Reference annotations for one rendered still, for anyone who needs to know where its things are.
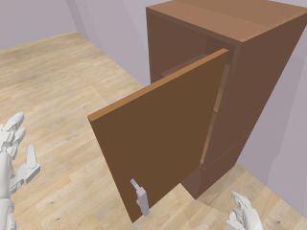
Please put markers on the handle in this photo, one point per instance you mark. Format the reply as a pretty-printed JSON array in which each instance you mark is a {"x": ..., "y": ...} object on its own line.
[{"x": 142, "y": 200}]

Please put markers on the robot left forearm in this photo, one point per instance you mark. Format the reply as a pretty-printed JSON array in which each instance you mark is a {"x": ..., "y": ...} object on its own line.
[{"x": 7, "y": 221}]

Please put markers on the cupboard door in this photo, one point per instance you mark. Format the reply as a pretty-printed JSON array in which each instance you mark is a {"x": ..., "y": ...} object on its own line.
[{"x": 157, "y": 134}]

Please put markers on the robot left hand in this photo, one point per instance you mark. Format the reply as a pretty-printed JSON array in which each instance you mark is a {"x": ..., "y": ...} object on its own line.
[{"x": 10, "y": 138}]

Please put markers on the robot right hand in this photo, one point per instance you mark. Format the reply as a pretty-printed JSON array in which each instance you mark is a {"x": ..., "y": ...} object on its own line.
[{"x": 249, "y": 218}]

